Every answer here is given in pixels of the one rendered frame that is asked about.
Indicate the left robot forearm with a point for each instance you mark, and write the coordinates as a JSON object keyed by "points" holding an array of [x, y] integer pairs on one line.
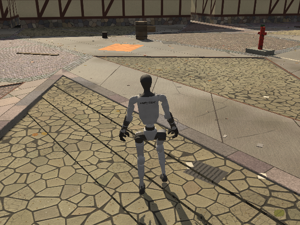
{"points": [[125, 125]]}

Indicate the left robot hand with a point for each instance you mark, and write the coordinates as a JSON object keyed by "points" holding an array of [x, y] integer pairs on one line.
{"points": [[121, 135]]}

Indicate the left robot upper arm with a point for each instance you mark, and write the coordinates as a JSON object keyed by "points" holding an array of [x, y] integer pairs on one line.
{"points": [[130, 108]]}

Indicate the right robot forearm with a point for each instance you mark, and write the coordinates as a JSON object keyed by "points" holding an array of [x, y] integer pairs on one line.
{"points": [[171, 122]]}

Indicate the right robot thigh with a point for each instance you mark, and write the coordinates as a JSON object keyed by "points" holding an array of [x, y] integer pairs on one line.
{"points": [[161, 137]]}

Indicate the robot thigh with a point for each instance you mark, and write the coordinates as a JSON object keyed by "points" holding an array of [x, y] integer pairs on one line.
{"points": [[161, 137], [139, 142]]}

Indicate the left robot thigh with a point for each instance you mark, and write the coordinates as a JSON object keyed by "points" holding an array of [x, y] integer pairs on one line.
{"points": [[139, 142]]}

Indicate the right robot upper arm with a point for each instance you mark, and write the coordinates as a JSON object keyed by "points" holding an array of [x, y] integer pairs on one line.
{"points": [[162, 98]]}

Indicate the right robot hand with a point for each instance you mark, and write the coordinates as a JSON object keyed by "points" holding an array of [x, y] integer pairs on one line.
{"points": [[173, 131]]}

